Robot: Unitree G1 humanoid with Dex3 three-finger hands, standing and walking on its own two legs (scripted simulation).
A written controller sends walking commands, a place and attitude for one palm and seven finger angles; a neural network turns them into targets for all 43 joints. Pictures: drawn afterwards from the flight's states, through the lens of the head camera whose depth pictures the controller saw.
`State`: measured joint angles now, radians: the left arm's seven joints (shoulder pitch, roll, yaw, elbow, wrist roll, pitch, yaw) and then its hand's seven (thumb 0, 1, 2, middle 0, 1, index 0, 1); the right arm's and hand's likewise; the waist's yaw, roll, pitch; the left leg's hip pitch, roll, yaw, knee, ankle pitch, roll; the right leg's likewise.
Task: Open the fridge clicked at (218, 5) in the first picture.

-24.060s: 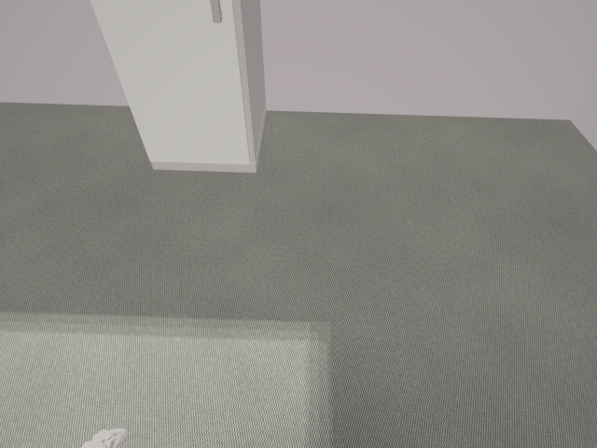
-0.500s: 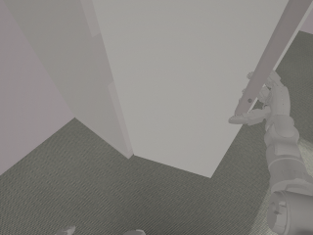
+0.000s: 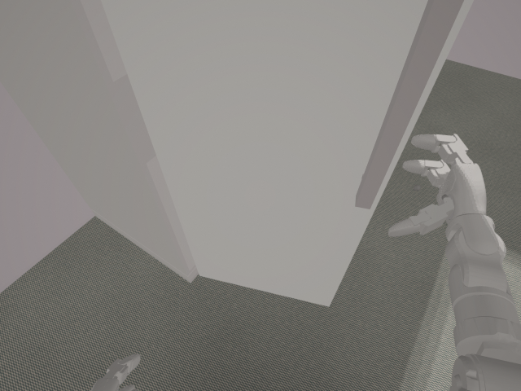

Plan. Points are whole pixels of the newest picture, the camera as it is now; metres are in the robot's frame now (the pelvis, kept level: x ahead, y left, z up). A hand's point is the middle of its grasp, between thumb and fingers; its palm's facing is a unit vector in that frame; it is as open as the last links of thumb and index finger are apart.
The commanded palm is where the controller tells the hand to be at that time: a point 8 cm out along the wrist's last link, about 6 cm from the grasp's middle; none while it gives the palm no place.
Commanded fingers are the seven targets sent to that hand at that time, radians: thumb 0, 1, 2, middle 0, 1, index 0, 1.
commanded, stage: slip the hand off the handle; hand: right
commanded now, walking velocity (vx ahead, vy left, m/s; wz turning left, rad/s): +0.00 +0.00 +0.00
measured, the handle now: (406, 83) +0.47 -0.15 +0.24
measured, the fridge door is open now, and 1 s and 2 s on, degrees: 70 70 70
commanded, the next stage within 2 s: draw the hand back to the body in 0.98 s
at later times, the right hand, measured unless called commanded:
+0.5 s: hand (439, 214) +0.36 -0.22 +0.11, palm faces +0.03 +0.99 -0.11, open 14.7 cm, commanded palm +0.33 -0.26 +0.12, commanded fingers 0.00 0.55 -0.20 0.25 1.15 0.25 1.15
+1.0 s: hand (433, 264) +0.28 -0.19 +0.11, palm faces +0.04 +0.99 -0.13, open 14.7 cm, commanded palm +0.25 -0.24 +0.12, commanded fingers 0.00 0.55 -0.20 0.25 1.15 0.25 1.15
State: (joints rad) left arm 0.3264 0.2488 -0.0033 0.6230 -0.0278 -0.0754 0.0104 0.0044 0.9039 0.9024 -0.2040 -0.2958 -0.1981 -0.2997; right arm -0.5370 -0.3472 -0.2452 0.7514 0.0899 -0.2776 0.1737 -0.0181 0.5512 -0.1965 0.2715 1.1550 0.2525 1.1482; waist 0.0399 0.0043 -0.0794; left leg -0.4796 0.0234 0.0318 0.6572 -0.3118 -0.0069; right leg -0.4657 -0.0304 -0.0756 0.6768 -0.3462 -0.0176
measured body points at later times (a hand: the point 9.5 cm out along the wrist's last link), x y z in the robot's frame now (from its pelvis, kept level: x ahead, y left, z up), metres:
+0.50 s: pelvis -0.01 +0.00 +0.00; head +0.02 +0.00 +0.45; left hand +0.10 +0.26 -0.10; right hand +0.36 -0.27 +0.11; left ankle +0.01 +0.13 -0.72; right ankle -0.01 -0.11 -0.72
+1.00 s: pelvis -0.01 +0.02 +0.00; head -0.01 +0.03 +0.45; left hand +0.18 +0.24 -0.07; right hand +0.27 -0.24 +0.12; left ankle +0.01 +0.13 -0.72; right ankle -0.01 -0.11 -0.72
